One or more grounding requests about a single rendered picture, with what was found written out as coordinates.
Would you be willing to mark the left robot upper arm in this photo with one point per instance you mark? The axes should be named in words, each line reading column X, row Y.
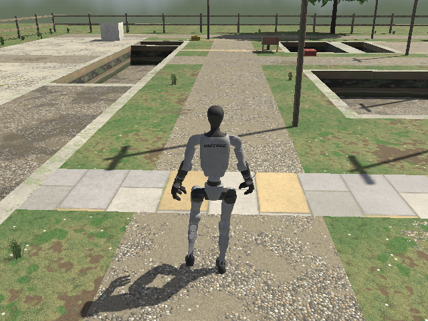
column 190, row 150

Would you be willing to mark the left robot hand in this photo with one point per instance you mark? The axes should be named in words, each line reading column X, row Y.
column 175, row 190

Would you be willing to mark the right robot hand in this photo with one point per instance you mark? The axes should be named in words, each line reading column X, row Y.
column 244, row 185

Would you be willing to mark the right robot upper arm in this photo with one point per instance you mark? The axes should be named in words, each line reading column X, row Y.
column 239, row 152

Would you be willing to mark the right robot foot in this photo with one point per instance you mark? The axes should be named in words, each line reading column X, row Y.
column 221, row 268

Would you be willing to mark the humanoid robot torso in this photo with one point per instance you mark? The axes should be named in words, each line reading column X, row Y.
column 214, row 155

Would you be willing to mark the robot left forearm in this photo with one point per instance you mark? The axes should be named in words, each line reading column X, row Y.
column 180, row 176

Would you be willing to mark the robot right forearm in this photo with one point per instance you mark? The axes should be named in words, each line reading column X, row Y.
column 247, row 175

